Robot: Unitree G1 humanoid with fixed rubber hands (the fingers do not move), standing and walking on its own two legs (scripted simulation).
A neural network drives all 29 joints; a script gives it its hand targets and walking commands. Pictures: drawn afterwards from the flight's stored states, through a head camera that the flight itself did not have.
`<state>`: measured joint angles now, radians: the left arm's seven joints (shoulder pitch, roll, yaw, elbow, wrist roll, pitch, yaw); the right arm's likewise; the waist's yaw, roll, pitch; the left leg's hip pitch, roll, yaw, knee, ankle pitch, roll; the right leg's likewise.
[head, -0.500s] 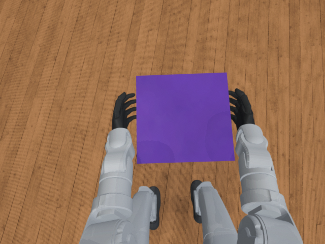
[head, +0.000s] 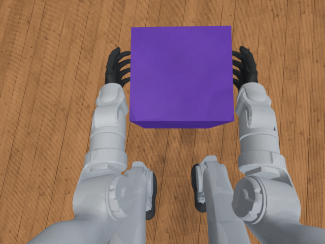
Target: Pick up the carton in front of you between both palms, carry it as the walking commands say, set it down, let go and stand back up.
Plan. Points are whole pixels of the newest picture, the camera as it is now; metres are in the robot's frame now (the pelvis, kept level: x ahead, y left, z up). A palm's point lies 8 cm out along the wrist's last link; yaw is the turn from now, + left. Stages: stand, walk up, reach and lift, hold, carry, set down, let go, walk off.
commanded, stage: set down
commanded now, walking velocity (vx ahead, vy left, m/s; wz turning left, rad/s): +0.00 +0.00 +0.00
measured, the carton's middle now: (178, 88) +0.47 -0.03 -0.15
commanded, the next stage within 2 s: none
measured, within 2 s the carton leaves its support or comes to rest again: rests again in 1.26 s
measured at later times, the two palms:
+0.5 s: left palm (133, 89) +0.51 +0.10 -0.24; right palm (230, 90) +0.48 -0.20 -0.24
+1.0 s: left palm (141, 91) +0.53 +0.09 -0.34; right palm (225, 91) +0.50 -0.21 -0.33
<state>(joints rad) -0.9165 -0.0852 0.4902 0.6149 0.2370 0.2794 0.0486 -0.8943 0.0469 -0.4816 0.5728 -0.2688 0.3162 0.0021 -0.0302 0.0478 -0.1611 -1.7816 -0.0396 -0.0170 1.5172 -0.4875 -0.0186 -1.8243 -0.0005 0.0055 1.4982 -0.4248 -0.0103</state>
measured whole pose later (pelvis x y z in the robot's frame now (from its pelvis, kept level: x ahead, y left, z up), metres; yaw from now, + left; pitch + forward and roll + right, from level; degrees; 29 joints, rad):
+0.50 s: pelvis -0.02 +0.01 -0.11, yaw +0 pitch +47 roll +1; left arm -1.19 0.03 0.42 0.74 0.17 0.27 0.11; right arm -1.15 -0.08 -0.46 0.68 -0.18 0.30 -0.03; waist -0.06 0.05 0.00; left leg -2.18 -0.06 -0.01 1.90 -0.55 -0.02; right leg -2.22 0.00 0.01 1.86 -0.47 0.01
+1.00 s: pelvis -0.01 +0.01 -0.19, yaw +0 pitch +42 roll +1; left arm -1.34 0.17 0.27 0.89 0.02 0.21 0.16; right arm -1.32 -0.22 -0.31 0.87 -0.01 0.24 -0.07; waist -0.08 0.03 0.21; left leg -2.28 -0.06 0.00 2.18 -0.63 -0.03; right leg -2.34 0.02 0.02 2.14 -0.53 0.01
